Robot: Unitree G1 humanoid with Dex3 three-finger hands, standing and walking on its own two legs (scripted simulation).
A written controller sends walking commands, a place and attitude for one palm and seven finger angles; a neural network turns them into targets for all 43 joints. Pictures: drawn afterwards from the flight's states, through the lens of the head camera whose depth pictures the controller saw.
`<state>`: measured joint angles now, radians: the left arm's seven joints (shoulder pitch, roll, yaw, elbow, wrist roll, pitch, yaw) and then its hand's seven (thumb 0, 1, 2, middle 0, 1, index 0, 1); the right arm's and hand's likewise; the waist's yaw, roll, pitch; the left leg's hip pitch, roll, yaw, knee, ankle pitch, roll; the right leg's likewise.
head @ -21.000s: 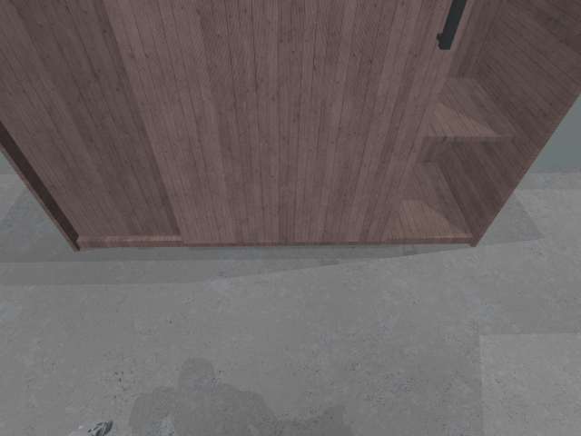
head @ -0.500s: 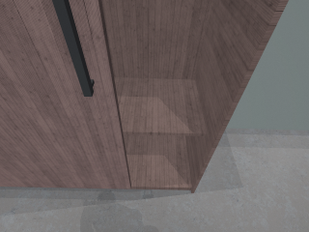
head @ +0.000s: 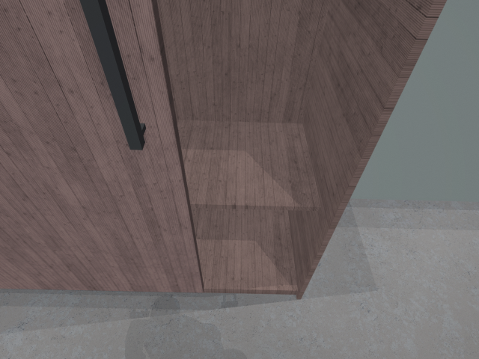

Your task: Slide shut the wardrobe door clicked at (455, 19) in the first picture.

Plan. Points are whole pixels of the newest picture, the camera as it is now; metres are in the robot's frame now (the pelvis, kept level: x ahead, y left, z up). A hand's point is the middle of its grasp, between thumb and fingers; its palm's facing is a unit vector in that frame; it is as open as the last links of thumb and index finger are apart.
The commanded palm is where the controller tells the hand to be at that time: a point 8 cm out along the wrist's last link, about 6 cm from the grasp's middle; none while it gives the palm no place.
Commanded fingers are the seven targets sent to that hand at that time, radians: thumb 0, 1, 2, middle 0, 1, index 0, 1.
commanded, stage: look again from close up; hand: left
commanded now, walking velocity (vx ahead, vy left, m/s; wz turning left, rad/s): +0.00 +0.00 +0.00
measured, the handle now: (119, 66) +0.47 +0.23 +0.26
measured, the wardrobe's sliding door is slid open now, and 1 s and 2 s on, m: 0.39 0.39 0.39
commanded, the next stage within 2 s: raise the hand with hooked fingers in 0.22 s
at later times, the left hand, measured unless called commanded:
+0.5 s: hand (125, 349) +0.15 +0.19 -0.04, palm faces +0.27 -0.95 -0.16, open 7.4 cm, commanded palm +0.10 +0.22 -0.03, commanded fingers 0.00 0.67 0.80 -0.22 -0.45 -0.22 -0.45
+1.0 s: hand (95, 309) +0.17 +0.21 +0.06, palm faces +0.07 -0.99 -0.08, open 10.1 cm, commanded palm +0.14 +0.27 +0.07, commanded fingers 0.00 0.08 0.55 -0.26 -0.82 -0.26 -0.82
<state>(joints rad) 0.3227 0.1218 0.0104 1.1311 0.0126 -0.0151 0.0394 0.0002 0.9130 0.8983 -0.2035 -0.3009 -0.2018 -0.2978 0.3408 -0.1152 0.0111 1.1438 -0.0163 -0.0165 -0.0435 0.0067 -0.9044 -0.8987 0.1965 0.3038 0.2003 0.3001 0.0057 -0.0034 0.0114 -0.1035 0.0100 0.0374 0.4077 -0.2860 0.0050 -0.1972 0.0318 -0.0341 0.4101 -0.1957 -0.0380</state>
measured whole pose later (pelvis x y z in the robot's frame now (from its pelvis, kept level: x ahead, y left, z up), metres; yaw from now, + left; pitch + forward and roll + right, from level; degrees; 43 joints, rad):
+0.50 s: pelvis -0.01 +0.00 -0.01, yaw +2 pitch +1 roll +0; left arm 0.50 0.18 0.00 0.13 -0.16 -0.06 0.12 0.04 0.92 0.87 -0.21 -0.34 -0.20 -0.33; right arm 0.36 -0.23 0.00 0.83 0.03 -0.27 -0.09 0.02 -0.91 -0.90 0.20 0.30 0.20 0.30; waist -0.02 0.05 -0.04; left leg -0.24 -0.02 0.01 0.56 -0.34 0.02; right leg -0.32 0.00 -0.07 0.57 -0.27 -0.03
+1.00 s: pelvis -0.02 +0.01 -0.04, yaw +5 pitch +3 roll -3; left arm 0.38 0.26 0.16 -0.18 -0.27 -0.24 -0.27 0.01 0.31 0.64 -0.24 -0.68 -0.24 -0.68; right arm 0.22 -0.21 0.08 0.57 0.03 -0.25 -0.05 0.02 -0.90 -0.90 0.20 0.30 0.20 0.30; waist 0.06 0.04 -0.07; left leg -0.45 0.00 -0.05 0.86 -0.47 0.02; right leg -0.47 0.00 -0.13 0.77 -0.36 -0.03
